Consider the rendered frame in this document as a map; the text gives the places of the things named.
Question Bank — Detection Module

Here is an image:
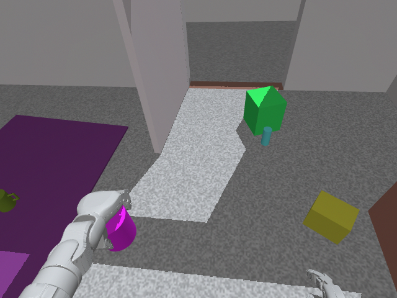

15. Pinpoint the right robot hand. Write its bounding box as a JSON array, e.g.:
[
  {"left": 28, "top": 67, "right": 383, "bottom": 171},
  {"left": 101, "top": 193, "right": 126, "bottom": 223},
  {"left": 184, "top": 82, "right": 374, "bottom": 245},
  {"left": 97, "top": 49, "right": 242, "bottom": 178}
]
[{"left": 306, "top": 269, "right": 346, "bottom": 298}]

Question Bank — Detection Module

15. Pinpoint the left robot hand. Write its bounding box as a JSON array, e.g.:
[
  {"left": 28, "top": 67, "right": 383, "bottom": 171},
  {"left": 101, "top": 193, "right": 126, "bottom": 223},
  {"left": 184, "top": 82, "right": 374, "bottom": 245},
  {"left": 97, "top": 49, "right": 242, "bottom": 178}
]
[{"left": 77, "top": 189, "right": 132, "bottom": 250}]

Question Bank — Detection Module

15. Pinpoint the left robot arm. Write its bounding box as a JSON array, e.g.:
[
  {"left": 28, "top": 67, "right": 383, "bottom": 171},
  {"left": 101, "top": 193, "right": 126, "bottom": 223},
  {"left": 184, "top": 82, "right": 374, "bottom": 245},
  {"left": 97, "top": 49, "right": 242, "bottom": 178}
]
[{"left": 18, "top": 212, "right": 105, "bottom": 298}]

